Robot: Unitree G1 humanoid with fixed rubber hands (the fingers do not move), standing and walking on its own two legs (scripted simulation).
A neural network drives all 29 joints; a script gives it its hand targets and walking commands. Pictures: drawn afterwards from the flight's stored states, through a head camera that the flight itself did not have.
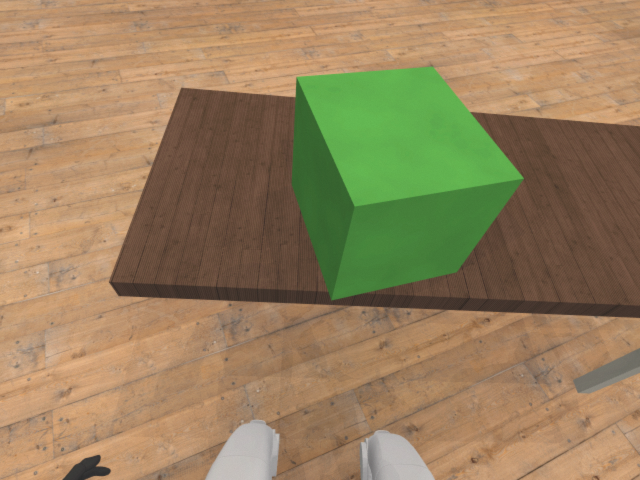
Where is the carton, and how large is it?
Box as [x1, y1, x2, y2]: [292, 67, 523, 300]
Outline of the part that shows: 433,67 296,77 292,186 331,300 455,272 523,179 522,176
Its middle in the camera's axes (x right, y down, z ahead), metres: +0.10 -0.10 +0.61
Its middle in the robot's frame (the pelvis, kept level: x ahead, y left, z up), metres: +0.53 -0.07 +0.04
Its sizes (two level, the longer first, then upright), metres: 0.256 0.225 0.221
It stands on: a table, 0.63 m high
